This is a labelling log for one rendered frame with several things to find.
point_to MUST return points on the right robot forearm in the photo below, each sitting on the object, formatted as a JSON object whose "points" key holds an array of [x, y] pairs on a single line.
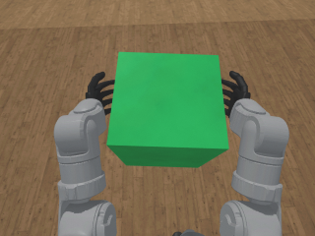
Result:
{"points": [[263, 140]]}

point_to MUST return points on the left robot hand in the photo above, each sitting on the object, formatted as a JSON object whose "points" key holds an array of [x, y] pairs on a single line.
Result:
{"points": [[94, 89]]}

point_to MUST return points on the robot right shin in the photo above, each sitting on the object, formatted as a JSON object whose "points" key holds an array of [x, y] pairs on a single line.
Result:
{"points": [[188, 230]]}

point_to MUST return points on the right robot hand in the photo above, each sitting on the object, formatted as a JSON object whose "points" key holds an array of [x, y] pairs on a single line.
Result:
{"points": [[240, 91]]}

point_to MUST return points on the right robot upper arm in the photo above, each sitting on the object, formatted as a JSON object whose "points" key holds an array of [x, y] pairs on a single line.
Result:
{"points": [[243, 218]]}

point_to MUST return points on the carton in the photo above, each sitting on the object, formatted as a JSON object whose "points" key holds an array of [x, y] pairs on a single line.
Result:
{"points": [[167, 110]]}

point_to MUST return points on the left robot upper arm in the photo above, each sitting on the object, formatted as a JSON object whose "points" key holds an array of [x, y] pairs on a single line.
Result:
{"points": [[92, 218]]}

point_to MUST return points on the left robot forearm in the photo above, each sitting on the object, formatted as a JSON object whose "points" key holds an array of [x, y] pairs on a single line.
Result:
{"points": [[78, 153]]}

